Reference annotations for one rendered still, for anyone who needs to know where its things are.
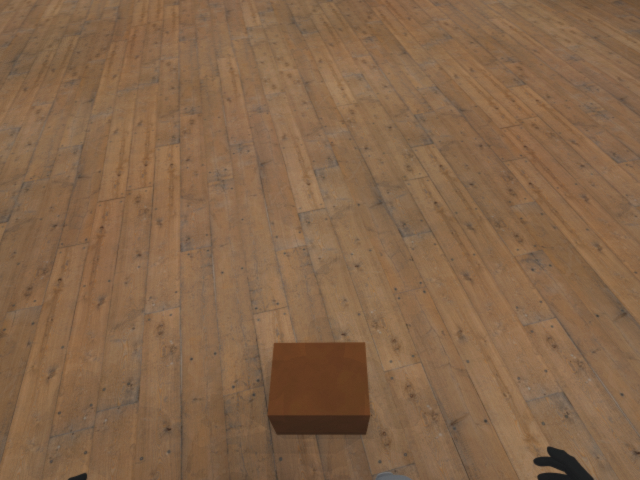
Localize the carton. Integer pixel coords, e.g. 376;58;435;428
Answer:
267;342;370;435

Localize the robot right hand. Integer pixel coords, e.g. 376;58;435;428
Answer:
533;447;594;480

